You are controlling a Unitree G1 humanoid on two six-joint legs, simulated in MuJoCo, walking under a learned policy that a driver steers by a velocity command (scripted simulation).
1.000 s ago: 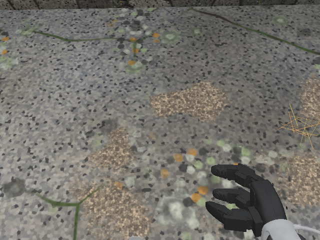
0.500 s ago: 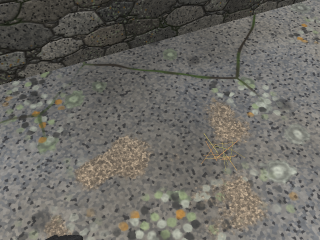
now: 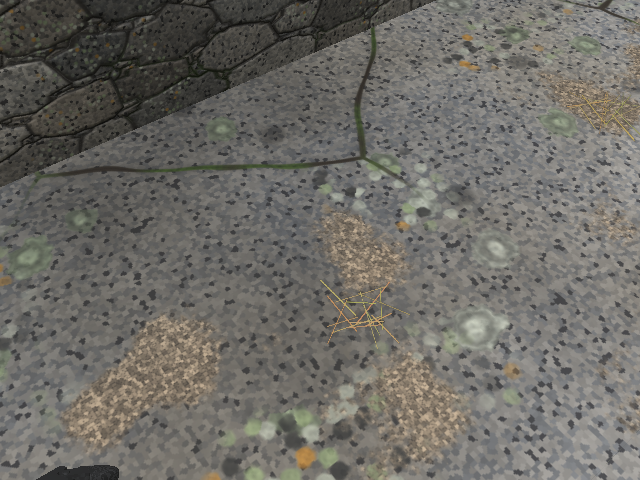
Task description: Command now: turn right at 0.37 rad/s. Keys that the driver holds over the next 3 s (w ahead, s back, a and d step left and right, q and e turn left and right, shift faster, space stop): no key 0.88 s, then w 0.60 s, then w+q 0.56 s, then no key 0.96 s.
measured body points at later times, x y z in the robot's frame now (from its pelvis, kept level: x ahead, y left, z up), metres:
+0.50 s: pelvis -0.01 -0.01 +0.01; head -0.01 -0.02 +0.46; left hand +0.18 +0.20 -0.08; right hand +0.10 -0.27 -0.11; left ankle +0.02 +0.12 -0.73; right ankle -0.02 -0.13 -0.73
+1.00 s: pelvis +0.01 -0.01 +0.01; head +0.00 -0.01 +0.46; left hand +0.12 +0.22 -0.11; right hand +0.08 -0.27 -0.12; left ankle +0.02 +0.12 -0.72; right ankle -0.02 -0.12 -0.73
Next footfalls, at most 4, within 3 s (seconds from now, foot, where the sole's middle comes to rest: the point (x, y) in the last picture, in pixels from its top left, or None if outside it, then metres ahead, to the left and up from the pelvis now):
0.30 right None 0.02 -0.13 -0.76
1.58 right None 0.44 -0.14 -0.76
2.14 left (266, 367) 0.71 0.14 -0.76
2.56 right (361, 327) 0.82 -0.07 -0.76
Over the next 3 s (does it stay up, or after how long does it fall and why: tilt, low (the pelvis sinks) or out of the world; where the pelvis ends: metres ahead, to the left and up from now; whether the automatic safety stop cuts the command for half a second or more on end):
stays up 0.73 0.04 0.01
